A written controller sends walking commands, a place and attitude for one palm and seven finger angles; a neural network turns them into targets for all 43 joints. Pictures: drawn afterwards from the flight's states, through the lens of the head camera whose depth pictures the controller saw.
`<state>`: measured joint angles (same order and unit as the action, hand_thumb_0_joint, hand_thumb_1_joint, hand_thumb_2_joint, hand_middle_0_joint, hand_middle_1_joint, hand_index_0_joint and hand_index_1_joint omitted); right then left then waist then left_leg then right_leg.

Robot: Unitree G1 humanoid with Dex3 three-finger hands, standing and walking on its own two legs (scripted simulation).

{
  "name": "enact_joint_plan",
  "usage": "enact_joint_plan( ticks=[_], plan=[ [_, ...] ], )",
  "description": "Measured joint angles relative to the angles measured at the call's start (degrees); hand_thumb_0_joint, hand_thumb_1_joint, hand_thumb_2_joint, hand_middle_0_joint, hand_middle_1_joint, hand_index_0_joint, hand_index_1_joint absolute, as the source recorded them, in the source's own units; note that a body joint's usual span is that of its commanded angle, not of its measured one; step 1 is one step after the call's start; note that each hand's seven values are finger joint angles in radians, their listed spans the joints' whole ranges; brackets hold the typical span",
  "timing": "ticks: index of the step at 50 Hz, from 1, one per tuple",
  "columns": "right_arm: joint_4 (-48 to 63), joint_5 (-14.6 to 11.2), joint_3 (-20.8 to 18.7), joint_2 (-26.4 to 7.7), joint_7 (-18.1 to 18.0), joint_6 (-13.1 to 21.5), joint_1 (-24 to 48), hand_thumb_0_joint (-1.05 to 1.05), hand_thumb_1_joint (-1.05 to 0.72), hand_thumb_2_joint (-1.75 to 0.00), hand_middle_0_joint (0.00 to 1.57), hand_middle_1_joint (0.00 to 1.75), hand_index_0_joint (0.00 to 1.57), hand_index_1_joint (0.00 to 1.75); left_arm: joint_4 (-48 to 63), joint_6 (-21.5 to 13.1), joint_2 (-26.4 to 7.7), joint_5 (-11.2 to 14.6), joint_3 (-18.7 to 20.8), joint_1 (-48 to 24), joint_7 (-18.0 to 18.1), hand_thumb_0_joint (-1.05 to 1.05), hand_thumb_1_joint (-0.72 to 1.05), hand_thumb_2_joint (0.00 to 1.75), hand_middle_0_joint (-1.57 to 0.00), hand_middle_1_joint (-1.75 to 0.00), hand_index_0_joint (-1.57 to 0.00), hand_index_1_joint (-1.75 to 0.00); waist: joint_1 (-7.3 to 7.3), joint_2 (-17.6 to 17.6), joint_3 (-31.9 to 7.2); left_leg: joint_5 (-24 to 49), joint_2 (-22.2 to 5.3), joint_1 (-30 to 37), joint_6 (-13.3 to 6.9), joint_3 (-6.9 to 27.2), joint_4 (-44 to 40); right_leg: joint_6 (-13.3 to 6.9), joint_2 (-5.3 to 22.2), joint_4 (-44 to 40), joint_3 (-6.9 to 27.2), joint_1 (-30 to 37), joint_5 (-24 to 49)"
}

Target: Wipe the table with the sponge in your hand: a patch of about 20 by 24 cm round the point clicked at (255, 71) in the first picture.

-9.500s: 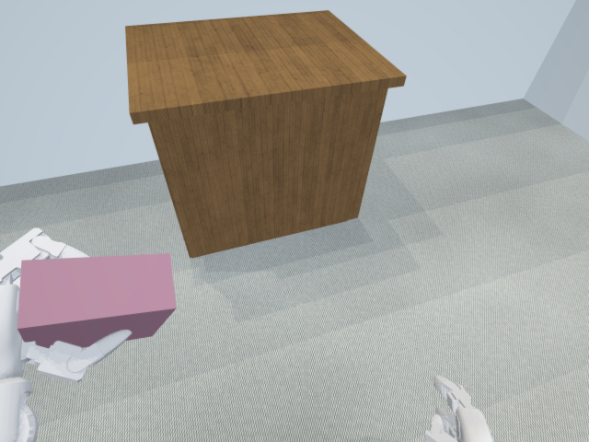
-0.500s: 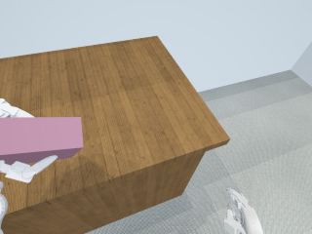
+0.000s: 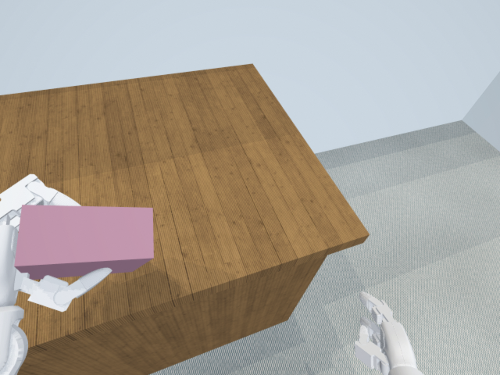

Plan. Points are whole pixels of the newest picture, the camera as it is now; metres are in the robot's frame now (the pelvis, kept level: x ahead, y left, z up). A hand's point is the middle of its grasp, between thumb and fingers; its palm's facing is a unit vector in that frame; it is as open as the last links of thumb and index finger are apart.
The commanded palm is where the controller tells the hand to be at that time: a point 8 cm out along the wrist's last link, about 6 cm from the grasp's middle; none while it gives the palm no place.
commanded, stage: come to a stop and stand still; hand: left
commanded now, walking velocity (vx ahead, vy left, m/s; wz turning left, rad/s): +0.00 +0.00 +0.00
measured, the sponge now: (106, 244) +0.24 +0.20 +0.13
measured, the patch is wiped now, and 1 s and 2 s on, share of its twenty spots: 0.00 0.00 0.00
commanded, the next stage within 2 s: look again from close up in 0.14 s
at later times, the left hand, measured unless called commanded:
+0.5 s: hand (51, 251) +0.21 +0.25 +0.15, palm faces +0.38 -0.85 -0.36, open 9.9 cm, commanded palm +0.15 +0.28 +0.17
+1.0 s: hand (65, 286) +0.18 +0.22 +0.15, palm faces +0.35 -0.69 -0.63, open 9.9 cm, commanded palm +0.15 +0.26 +0.19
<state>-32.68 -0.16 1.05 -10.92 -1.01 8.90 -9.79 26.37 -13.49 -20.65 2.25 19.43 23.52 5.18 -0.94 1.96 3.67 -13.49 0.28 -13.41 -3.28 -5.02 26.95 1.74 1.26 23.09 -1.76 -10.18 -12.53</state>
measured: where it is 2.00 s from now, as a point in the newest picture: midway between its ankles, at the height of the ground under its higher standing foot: outside the picture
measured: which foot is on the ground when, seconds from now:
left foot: down 0.00-1.00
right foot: down 0.00-1.00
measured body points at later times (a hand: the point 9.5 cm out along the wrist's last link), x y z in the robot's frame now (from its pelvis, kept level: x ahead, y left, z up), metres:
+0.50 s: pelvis +0.00 +0.00 +0.00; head +0.02 +0.02 +0.45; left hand +0.19 +0.29 +0.17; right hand +0.18 -0.22 -0.07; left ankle +0.01 +0.07 -0.74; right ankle +0.00 -0.14 -0.74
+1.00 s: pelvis -0.03 -0.05 -0.01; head -0.02 -0.06 +0.44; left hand +0.15 +0.25 +0.18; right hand +0.19 -0.25 -0.09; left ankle +0.01 +0.07 -0.74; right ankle -0.01 -0.14 -0.74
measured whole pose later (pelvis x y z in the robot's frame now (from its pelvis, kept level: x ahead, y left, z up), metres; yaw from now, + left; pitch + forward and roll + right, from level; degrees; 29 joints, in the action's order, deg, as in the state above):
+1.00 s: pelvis -0.03 -0.05 -0.01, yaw +2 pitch -3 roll +1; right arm -35.1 0.3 2.0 -13.1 -3.3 6.0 -8.5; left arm 24.1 -1.2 -27.9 -5.8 17.4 20.6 2.6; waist -4.3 -1.3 2.5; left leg -12.8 -0.2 -15.2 -0.3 -2.2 30.8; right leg -1.8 0.2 33.1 -3.3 -13.7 -16.7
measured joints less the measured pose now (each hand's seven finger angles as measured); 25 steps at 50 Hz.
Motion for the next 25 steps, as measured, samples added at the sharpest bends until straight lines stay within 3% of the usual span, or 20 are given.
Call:
enact_joint_plan(
  ticks=[7,13,25],
  plan=[
    [0.31,-0.13,-0.13,-0.36,-0.61,-1.0,-0.66,0.01,-0.91,-0.9,0.21,0.3,0.2,0.3,0.8,0.81,-1.83,0.76,2.51,1.66,0.36,-0.01,-0.48,1.01,-0.77,-1.34,-0.77,-1.33,-0.18,0.1,0.67,0.14,-0.13,0.03,0.16,0.36,-0.37,-0.16,-0.18,-0.84,-0.35,0.36,0.27],
    [-0.66,-0.11,-0.34,-0.77,-0.7,-1.44,-1.1,0.01,-0.91,-0.9,0.21,0.3,0.2,0.3,1.87,0.98,-0.48,0.7,1.42,1.77,0.81,-0.01,-0.48,1.01,-0.77,-1.34,-0.77,-1.33,-0.88,-0.43,0.58,0.23,0.02,0.32,0.12,0.54,-0.54,-0.08,-0.06,-1.07,-0.53,0.77,0.31],
    [-0.23,-0.21,-0.01,-0.19,-0.95,-1.92,-0.98,0.01,-0.91,-0.9,0.21,0.3,0.2,0.3,-0.4,2.18,0.07,0.51,0.38,0.71,0.9,-0.01,-0.48,1.01,-0.77,-1.34,-0.77,-1.33,-0.62,-0.72,0.37,0.99,0.07,0.61,0.05,0.62,-1.23,-0.12,-0.05,-1.76,-0.62,1.09,1.06]
  ],
)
